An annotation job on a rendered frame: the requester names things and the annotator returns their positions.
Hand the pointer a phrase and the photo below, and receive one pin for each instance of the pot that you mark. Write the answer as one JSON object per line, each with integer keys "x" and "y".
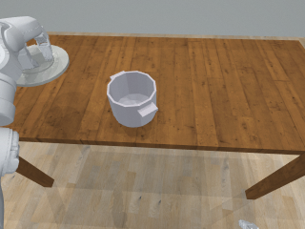
{"x": 132, "y": 96}

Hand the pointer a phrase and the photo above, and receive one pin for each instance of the robot left forearm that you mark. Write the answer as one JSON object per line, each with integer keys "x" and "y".
{"x": 12, "y": 42}

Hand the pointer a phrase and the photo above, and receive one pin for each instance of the robot left hand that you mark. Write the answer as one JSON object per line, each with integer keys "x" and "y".
{"x": 31, "y": 28}

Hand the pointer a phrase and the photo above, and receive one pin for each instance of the table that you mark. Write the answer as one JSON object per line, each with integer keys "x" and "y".
{"x": 212, "y": 94}

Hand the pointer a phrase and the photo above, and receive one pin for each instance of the lid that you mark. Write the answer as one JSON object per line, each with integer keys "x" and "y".
{"x": 47, "y": 71}

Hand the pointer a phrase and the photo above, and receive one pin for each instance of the left robot upper arm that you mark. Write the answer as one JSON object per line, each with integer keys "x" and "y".
{"x": 9, "y": 160}

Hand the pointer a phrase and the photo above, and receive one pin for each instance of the robot right hand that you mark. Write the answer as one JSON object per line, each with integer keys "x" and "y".
{"x": 246, "y": 225}

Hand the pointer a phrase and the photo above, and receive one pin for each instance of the knob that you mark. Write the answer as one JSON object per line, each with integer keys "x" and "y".
{"x": 35, "y": 53}

